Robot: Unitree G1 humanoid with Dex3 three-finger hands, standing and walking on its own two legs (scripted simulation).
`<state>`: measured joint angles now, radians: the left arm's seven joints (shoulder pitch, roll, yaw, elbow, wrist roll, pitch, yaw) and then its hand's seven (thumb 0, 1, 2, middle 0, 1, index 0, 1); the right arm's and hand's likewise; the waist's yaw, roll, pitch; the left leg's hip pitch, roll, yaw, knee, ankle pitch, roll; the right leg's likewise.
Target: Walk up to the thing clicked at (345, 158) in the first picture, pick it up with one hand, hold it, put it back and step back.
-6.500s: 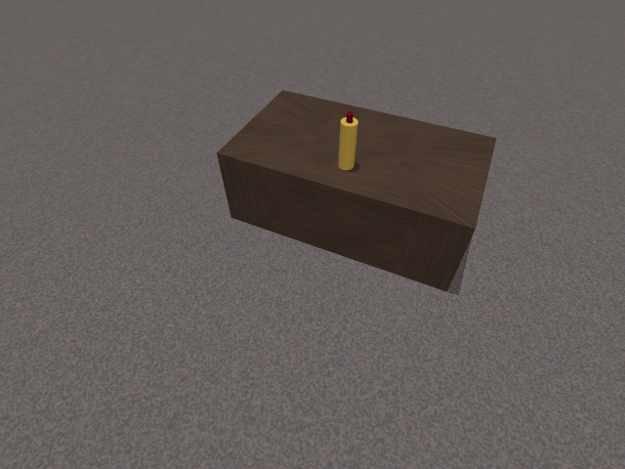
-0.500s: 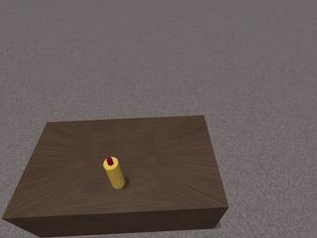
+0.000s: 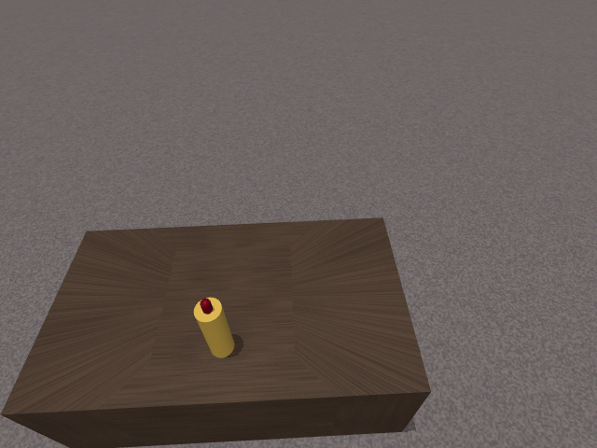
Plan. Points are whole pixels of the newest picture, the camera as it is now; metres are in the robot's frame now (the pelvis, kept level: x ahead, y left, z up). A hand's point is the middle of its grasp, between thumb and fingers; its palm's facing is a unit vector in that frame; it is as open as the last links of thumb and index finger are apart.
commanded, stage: stand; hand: left
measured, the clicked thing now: (214, 325) +0.47 +0.21 -0.31
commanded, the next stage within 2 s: go down in 0.14 s
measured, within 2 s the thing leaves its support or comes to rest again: neither
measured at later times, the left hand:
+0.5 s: hand out of the picture +0.15 +0.26 -0.15, palm faces +0.05 -0.94 -0.35, open 11.6 cm
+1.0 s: hand out of the picture +0.14 +0.28 -0.14, palm faces +0.05 -0.94 -0.33, open 17.1 cm
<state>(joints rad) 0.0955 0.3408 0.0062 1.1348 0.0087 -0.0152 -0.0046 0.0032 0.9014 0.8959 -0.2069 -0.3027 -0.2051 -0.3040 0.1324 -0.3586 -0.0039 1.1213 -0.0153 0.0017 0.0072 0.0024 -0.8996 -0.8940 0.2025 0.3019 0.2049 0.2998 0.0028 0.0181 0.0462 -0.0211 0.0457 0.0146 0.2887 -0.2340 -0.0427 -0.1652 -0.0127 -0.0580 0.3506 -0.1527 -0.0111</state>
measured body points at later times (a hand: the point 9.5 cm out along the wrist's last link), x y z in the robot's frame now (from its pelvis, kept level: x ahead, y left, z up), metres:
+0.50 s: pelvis -0.02 +0.00 -0.01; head +0.03 +0.00 +0.43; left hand +0.15 +0.31 -0.12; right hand +0.08 -0.26 -0.14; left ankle -0.05 +0.14 -0.75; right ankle +0.02 -0.11 -0.75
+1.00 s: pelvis -0.01 +0.03 -0.03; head +0.02 +0.04 +0.42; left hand +0.13 +0.33 -0.12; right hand +0.15 -0.21 -0.12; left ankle -0.05 +0.15 -0.75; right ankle +0.02 -0.11 -0.75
